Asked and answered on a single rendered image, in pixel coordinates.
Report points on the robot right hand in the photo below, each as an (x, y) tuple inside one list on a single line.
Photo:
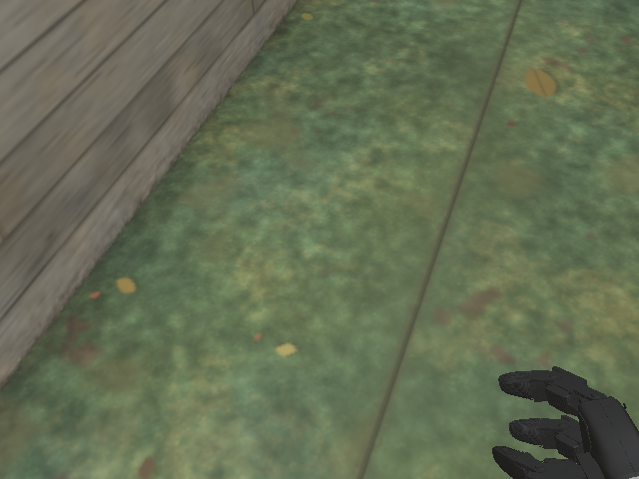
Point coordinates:
[(604, 443)]

